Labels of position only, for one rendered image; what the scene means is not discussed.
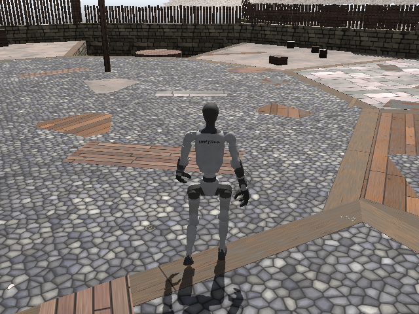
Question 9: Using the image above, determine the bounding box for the left robot forearm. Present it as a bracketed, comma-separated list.
[176, 157, 186, 176]

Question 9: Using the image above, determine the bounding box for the right robot forearm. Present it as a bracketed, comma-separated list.
[234, 159, 248, 191]

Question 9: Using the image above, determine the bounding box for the robot left upper arm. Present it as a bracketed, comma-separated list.
[179, 131, 196, 166]

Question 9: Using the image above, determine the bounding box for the robot right upper arm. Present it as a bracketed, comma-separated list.
[224, 131, 241, 169]

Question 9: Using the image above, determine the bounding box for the robot left shin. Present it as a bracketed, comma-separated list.
[186, 215, 197, 258]

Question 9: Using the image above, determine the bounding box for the right robot foot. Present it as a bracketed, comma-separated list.
[218, 245, 227, 260]

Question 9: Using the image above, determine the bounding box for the robot left hand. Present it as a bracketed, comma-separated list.
[176, 172, 191, 183]

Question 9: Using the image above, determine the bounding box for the robot right hand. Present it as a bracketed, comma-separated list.
[234, 189, 249, 207]

